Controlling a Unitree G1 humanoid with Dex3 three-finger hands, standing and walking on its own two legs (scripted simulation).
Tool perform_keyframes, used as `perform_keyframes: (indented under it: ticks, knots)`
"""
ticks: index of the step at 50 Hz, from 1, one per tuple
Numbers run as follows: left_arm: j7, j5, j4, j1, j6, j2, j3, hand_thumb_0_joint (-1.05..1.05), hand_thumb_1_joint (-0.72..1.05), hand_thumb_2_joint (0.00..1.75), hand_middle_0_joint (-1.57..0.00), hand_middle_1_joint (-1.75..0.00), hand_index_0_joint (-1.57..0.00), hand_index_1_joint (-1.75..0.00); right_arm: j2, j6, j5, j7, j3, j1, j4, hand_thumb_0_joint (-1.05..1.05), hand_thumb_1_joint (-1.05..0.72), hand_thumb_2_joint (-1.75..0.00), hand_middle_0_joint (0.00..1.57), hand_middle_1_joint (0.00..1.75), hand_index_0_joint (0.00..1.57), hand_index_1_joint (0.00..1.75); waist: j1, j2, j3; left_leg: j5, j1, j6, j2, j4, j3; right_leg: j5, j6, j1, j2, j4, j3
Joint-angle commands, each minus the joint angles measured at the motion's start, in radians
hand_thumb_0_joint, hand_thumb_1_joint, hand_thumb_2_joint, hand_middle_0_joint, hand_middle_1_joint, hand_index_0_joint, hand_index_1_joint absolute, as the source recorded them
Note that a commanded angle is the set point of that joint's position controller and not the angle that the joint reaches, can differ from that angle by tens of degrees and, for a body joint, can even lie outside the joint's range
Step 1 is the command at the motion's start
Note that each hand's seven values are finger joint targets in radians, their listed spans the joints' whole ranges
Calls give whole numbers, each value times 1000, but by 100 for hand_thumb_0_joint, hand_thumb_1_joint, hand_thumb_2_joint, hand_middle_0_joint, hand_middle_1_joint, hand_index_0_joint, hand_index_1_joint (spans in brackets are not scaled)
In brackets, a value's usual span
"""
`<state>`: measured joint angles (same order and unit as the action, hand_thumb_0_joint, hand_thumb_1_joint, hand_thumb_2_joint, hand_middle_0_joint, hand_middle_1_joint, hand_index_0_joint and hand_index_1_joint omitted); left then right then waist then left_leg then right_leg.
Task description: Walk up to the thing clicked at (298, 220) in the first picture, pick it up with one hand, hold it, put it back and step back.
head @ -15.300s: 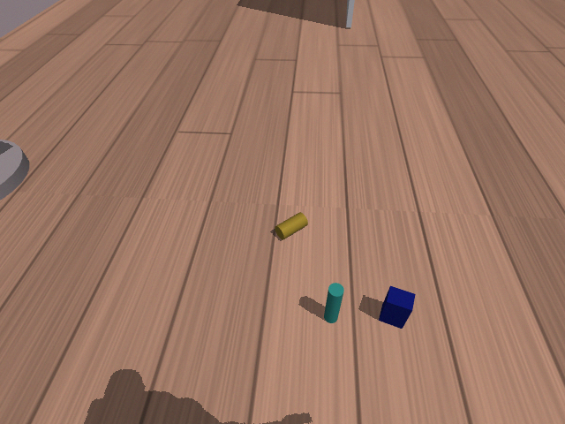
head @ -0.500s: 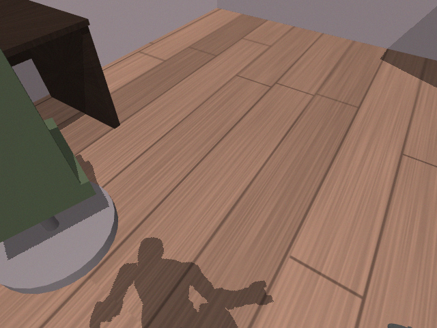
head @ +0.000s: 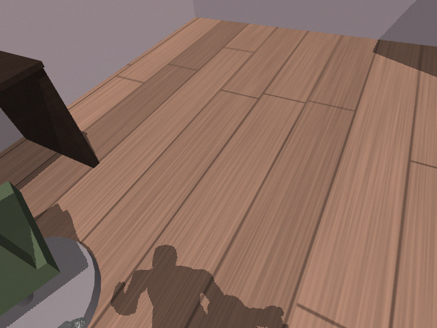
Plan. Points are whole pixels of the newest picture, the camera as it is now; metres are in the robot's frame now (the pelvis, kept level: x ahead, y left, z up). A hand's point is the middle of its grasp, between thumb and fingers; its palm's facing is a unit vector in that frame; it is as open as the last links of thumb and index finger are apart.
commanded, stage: walk up
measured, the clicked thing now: out of the picture -0.67 -0.55 -0.72
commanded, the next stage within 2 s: none
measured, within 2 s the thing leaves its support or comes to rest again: neither
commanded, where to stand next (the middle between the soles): +0.62 +0.02 m, yaw +1 degrees
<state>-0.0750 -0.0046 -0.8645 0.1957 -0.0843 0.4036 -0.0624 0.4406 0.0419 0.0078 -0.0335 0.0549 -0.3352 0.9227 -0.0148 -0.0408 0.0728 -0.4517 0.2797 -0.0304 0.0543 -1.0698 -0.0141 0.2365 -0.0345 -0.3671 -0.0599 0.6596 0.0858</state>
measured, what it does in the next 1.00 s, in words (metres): walks ahead, turning right: left foot, then right foot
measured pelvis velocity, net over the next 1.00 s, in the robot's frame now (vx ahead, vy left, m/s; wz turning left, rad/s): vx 0.40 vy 0.01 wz -0.33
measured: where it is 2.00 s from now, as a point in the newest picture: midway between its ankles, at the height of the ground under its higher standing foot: (217, 247)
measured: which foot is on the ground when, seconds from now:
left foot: up 0.00-0.32, down 0.34-0.80, up 0.82-1.00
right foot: down 0.00-0.36, up 0.38-0.76, down 0.78-1.00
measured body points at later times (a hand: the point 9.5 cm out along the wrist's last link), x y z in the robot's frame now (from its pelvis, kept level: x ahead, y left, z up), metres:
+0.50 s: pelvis +0.21 +0.04 +0.01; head +0.23 +0.06 +0.46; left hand +0.23 +0.36 -0.12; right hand +0.32 -0.28 -0.07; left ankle +0.26 +0.14 -0.72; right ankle +0.18 -0.11 -0.65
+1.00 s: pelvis +0.40 +0.01 +0.01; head +0.41 -0.05 +0.45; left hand +0.52 +0.33 -0.06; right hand +0.46 -0.32 -0.12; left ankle +0.50 +0.16 -0.66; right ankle +0.42 -0.13 -0.72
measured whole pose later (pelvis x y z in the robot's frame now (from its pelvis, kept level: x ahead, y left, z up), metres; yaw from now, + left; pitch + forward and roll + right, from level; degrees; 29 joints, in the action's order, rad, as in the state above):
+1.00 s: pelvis +0.40 +0.01 +0.01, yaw -19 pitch -3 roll +1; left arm 0.00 -0.01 -0.82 0.39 -0.05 0.38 -0.04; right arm 0.47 -0.01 0.02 -0.09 0.07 -0.14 0.75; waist 0.05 -0.14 0.10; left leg -0.40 0.52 0.02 0.06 -1.05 0.06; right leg 0.24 0.00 -0.33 0.00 0.61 -0.09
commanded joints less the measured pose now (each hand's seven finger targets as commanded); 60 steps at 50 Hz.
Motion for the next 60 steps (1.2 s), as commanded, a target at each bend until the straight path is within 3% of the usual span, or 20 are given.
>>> perform_keyframes:
  ticks: [1,12,16,17,18,19,21,24,30,33,35,38,39,40,41,42,46,56,58,60]
  knots:
    - [40,14,46,71,-15,276,-71,0,90,90,-20,-30,-20,-30,193,40,-13,-3,49,-28,-73,0,-90,-90,20,30,20,30,31,202,-18,121,303,-3,66,-11,72,85,-172,201,-230,-413,-323]
    - [25,-4,81,109,-22,291,-72,0,90,90,-20,-30,-20,-30,150,44,13,-45,61,144,-111,0,-90,-90,20,30,20,30,73,146,-5,306,136,31,37,466,-55,122,-166,141,-191,-394,-128]
    - [30,-9,89,97,-10,264,-47,0,90,90,-20,-30,-20,-30,182,56,15,-29,78,6,-71,0,-90,-90,20,30,20,30,-28,59,-63,219,-167,-12,-30,538,-89,-122,-122,47,-148,-115,-61]
    - [34,-4,94,134,-7,204,-26,0,90,90,-20,-30,-20,-30,250,64,27,-15,100,-127,-40,0,-90,-90,20,30,20,30,-89,-136,-155,88,-341,-64,75,637,84,-148,-73,-43,-77,204,6]
    - [34,10,99,176,-1,140,-12,0,90,90,-20,-30,-20,-30,344,70,30,-2,124,-154,-67,0,-90,-90,20,30,20,30,-82,-306,-170,-54,-483,-152,342,784,594,250,-9,-335,95,443,-7]
    - [54,5,71,155,9,256,-32,0,90,90,-20,-30,-20,-30,358,66,-9,-1,130,-122,-86,0,-90,-90,20,30,20,30,-83,-143,-167,-57,-399,-234,412,820,678,290,-24,-323,34,519,-130]
    - [52,12,41,166,10,255,-27,0,90,90,-20,-30,-20,-30,275,63,-18,9,95,-25,-107,0,-90,-90,20,30,20,30,-28,-33,-66,201,-280,-178,313,791,390,158,-16,-293,-2,525,-198]
    - [39,12,-2,208,19,231,-33,0,90,90,-20,-30,-20,-30,224,71,-17,10,71,21,-117,0,-90,-90,20,30,20,30,14,-87,-32,367,-125,-160,242,796,161,94,9,-179,-38,414,-161]
    - [6,-9,42,84,26,195,-35,0,90,90,-20,-30,-20,-30,247,72,-1,5,81,15,-141,0,-90,-90,20,30,20,30,-15,-100,-6,253,-137,-207,236,829,93,11,36,-183,-70,149,-76]
    - [-1,5,61,140,72,193,-39,0,90,90,-20,-30,-20,-30,245,53,5,-16,108,244,-228,0,-90,-90,20,30,20,30,45,-247,-51,182,-153,-123,263,782,-95,-96,23,-94,-122,110,-35]
    - [-3,-6,61,89,75,221,-59,0,90,90,-20,-30,-20,-30,225,37,1,-23,108,194,-231,0,-90,-90,20,30,20,30,16,-113,-6,80,-28,-103,236,732,-124,-69,26,20,-82,71,-8]
    - [25,-16,8,319,55,267,-92,0,90,90,-20,-30,-20,-30,199,11,2,-30,101,193,-238,0,-90,-90,20,30,20,30,137,121,-98,329,80,-63,131,247,-205,28,-17,327,25,-28,-2]
    - [49,-17,7,417,39,333,-115,0,90,90,-20,-30,-20,-30,144,6,-8,-36,79,172,-253,0,-90,-90,20,30,20,30,193,309,-98,237,225,-12,30,-39,-198,199,-81,410,-61,-202,-269]
    - [67,-18,49,385,27,385,-113,0,90,90,-20,-30,-20,-30,114,0,-18,-41,65,174,-287,0,-90,-90,20,30,20,30,149,420,-40,-99,453,34,-87,-161,-104,222,-165,421,-211,-344,-691]
    - [71,1,78,311,23,400,-106,0,90,90,-20,-30,-20,-30,170,0,-12,-35,78,187,-305,0,-90,-90,20,30,20,30,104,324,-63,-178,480,48,-66,-207,86,324,-263,350,-320,-461,-1015]
    - [81,12,95,241,22,380,-108,0,90,90,-20,-30,-20,-30,209,-9,-7,-29,85,200,-286,0,-90,-90,20,30,20,30,70,203,-24,-157,453,46,-7,-205,147,465,-248,274,-303,-459,-929]
    - [106,1,131,128,10,331,-90,0,90,90,-20,-30,-20,-30,215,-28,2,-42,81,107,-220,0,-90,-90,20,30,20,30,-5,227,-6,46,301,52,25,-15,90,320,-142,71,-115,-397,-556]
    - [138,-16,189,229,-5,365,-101,0,90,90,-20,-30,-20,-30,190,-47,38,-79,88,245,-301,0,-90,-90,20,30,20,30,50,193,-27,150,314,88,22,235,102,131,-163,74,-79,-241,-525]
    - [144,-20,221,127,2,370,-93,0,90,90,-20,-30,-20,-30,185,-43,25,-67,96,162,-281,0,-90,-90,20,30,20,30,-22,255,-64,165,105,66,-1,305,73,-122,-136,-41,-69,-133,-492]
    - [155,-19,245,30,16,299,-65,0,90,90,-20,-30,-20,-30,217,-37,31,-48,122,-64,-215,0,-90,-90,20,30,20,30,-176,138,-105,252,-300,43,-47,453,40,-108,-39,-314,30,114,-382]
